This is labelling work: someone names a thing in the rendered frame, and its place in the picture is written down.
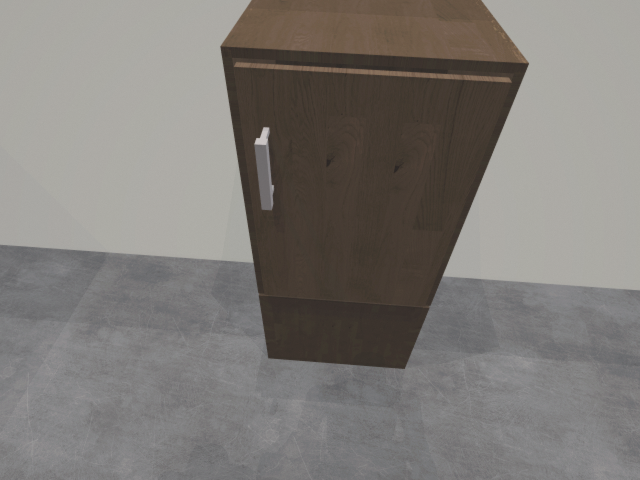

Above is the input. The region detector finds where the handle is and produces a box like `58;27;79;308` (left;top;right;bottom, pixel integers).
254;127;274;210

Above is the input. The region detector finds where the cupboard door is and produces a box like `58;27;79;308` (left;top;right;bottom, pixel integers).
234;62;512;307

